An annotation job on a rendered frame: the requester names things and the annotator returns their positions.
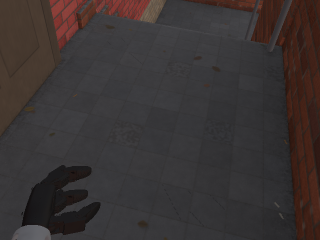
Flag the left robot forearm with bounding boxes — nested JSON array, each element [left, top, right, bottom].
[[11, 225, 51, 240]]

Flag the robot left hand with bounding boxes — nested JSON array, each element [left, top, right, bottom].
[[21, 165, 101, 235]]

